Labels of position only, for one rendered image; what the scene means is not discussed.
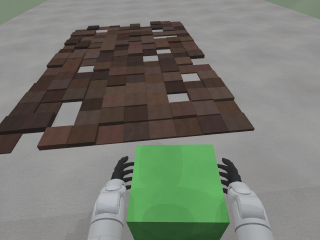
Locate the robot right hand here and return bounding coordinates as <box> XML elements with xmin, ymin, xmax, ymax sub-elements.
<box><xmin>217</xmin><ymin>158</ymin><xmax>242</xmax><ymax>194</ymax></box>

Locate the robot right forearm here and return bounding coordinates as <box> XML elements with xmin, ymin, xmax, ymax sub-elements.
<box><xmin>227</xmin><ymin>181</ymin><xmax>274</xmax><ymax>240</ymax></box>

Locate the robot left hand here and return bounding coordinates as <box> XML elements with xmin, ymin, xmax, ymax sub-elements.
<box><xmin>111</xmin><ymin>156</ymin><xmax>135</xmax><ymax>190</ymax></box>

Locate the carton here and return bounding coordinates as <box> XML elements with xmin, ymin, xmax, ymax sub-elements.
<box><xmin>126</xmin><ymin>144</ymin><xmax>230</xmax><ymax>240</ymax></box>

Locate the robot left forearm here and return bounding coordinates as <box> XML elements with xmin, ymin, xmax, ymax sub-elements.
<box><xmin>87</xmin><ymin>179</ymin><xmax>127</xmax><ymax>240</ymax></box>

